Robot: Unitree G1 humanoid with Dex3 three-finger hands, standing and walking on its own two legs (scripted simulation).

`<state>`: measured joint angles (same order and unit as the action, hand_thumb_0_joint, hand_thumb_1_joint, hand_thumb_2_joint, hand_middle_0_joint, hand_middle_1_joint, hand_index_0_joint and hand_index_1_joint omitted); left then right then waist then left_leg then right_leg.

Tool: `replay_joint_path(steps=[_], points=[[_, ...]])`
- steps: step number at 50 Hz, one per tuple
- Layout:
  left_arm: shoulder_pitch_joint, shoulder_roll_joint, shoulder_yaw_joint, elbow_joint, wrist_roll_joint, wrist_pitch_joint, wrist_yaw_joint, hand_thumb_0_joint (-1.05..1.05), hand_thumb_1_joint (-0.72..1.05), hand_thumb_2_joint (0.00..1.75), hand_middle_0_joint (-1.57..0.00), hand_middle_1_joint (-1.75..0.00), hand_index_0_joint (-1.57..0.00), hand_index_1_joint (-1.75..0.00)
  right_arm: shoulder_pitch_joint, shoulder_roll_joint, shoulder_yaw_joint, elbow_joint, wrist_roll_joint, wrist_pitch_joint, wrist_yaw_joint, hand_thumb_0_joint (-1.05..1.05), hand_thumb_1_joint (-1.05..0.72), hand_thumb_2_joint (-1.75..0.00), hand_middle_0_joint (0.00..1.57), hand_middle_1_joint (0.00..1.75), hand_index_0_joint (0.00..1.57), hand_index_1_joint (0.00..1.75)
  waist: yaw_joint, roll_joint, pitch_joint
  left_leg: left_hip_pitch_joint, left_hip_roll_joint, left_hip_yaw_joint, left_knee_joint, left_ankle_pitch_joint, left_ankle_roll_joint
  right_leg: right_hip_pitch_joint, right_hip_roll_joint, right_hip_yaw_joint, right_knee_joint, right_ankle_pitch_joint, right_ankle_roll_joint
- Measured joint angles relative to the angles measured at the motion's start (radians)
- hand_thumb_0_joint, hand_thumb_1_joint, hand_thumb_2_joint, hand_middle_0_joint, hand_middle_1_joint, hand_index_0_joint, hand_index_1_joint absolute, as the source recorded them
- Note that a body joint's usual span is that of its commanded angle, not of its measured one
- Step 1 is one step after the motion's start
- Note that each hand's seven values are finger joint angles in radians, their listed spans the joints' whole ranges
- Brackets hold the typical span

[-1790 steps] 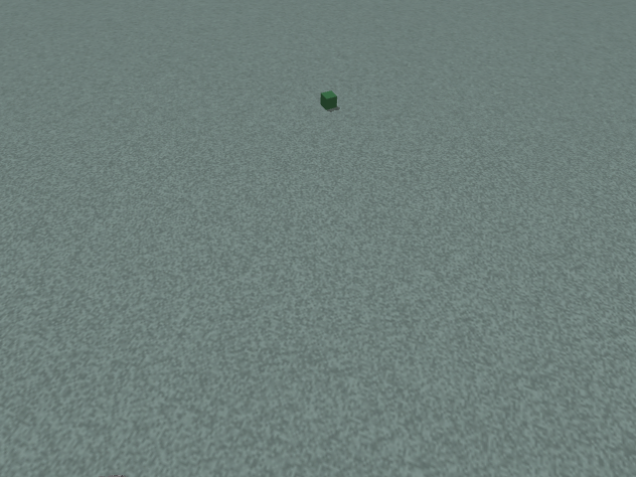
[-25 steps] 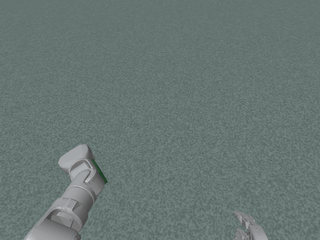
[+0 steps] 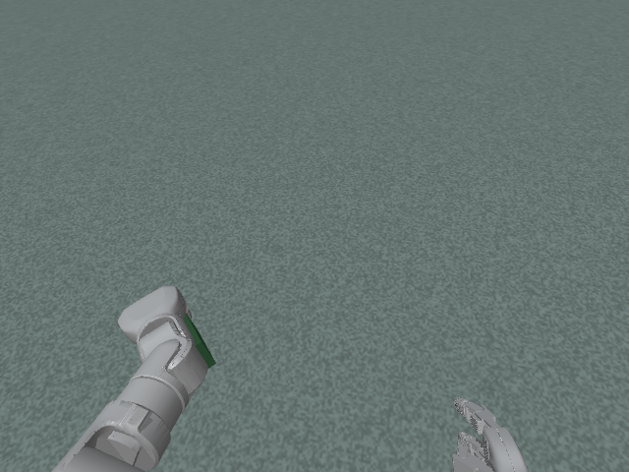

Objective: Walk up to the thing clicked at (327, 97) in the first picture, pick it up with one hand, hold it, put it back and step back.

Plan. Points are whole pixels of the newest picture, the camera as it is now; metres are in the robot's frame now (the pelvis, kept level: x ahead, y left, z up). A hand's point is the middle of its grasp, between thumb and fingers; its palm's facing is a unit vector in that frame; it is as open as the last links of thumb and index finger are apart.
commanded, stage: hold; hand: left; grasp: from above
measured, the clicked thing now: (179, 349) +0.30 +0.23 -0.07
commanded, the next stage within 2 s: crouch in 0.26 s
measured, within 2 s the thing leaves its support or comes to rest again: neither
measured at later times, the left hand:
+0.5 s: hand (178, 340) +0.30 +0.22 -0.03, palm faces -0.32 -0.30 -0.90, open 9.6 cm
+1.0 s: hand (207, 367) +0.33 +0.23 -0.21, palm faces -0.33 -0.22 -0.92, open 9.6 cm
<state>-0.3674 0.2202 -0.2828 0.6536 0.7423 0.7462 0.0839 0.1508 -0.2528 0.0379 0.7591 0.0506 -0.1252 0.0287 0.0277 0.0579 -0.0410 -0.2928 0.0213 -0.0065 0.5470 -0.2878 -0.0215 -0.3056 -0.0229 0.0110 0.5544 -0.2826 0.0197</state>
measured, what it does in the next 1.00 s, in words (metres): lowers itself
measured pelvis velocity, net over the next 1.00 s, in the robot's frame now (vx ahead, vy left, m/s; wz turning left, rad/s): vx -0.04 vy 0.00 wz -0.02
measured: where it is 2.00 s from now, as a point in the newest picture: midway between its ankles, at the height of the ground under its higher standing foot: outside the picture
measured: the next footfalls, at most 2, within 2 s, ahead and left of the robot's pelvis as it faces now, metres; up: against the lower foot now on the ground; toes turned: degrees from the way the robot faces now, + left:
none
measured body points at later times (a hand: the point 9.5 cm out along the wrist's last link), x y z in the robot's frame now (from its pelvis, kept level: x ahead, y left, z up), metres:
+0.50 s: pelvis +0.00 +0.00 +0.00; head +0.00 -0.03 +0.45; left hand +0.31 +0.23 +0.02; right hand +0.16 -0.24 -0.11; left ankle +0.00 +0.13 -0.73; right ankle +0.00 -0.13 -0.73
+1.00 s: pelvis -0.04 +0.00 -0.09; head +0.08 +0.02 +0.34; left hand +0.34 +0.24 -0.15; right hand +0.03 -0.27 -0.21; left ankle +0.00 +0.13 -0.73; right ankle +0.00 -0.13 -0.73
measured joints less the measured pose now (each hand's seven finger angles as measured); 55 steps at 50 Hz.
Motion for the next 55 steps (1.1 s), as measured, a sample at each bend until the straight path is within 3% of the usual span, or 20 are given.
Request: replay_joint_path(steps=[15,27,34,39,48,55], points=[[-0.023,-0.004,0.006,0.03,0.003,-0.009,-0.013,-0.02,0.03,0.38,-0.78,-0.44,-0.81,-0.43,0.005,-0.004,-0.002,0.002,-0.004,0.006,0.0,0.01,-0.92,-0.9,0.19,0.29,0.2,0.3,-0.008,-0.001,0.007,0.004,0.003,-0.003,-0.007,0.005,-0.004,0.002,0.003,-0.003,0.0,0.001,-0.004],[-0.024,-0.01,0.007,0.066,0.016,-0.025,0.028,-0.02,0.04,0.36,-0.77,-0.42,-0.81,-0.4,0.014,-0.006,-0.006,0.006,-0.006,0.007,0.0,0.01,-0.89,-0.9,0.19,0.29,0.2,0.3,-0.018,-0.007,0.01,0.0,0.003,-0.004,-0.009,0.01,-0.004,-0.001,0.003,-0.004,-0.005,0.007,-0.004],[-0.055,-0.031,0.033,0.21,0.014,-0.082,0.116,-0.02,0.03,0.37,-0.78,-0.42,-0.82,-0.41,0.02,0.001,-0.012,0.015,-0.017,-0.024,0.01,0.01,-0.88,-0.89,0.19,0.29,0.2,0.3,-0.032,-0.029,0.024,-0.053,0.003,-0.005,0.026,0.002,-0.004,-0.052,0.004,-0.004,0.026,0.001,-0.004],[-0.117,-0.041,0.077,0.37,0.018,-0.138,0.207,-0.02,0.04,0.37,-0.78,-0.42,-0.82,-0.41,0.04,0.003,-0.025,0.037,-0.03,-0.041,0.022,0.0,-0.88,-0.89,0.2,0.29,0.2,0.3,-0.05,-0.05,0.014,-0.165,0.006,-0.006,0.11,-0.025,-0.005,-0.16,0.007,-0.002,0.1,-0.02,-0.004],[-0.322,-0.006,0.217,0.634,0.042,-0.253,0.409,-0.02,0.04,0.37,-0.77,-0.42,-0.81,-0.4,0.085,-0.017,-0.07,0.066,-0.083,-0.049,0.061,0.0,-0.88,-0.89,0.2,0.29,0.2,0.3,-0.111,-0.068,-0.077,-0.65,0.02,-0.016,0.533,-0.172,-0.007,-0.638,0.025,0.002,0.498,-0.151,0.004],[-0.454,0.059,0.32,0.734,0.012,-0.29,0.492,-0.02,0.03,0.38,-0.78,-0.41,-0.82,-0.4,0.079,-0.022,-0.078,0.087,-0.109,-0.039,0.089,0.0,-0.89,-0.89,0.19,0.29,0.2,0.29,-0.171,-0.036,-0.137,-1.043,0.021,-0.036,0.859,-0.268,-0.004,-1.023,0.032,-0.005,0.808,-0.236,0.005]])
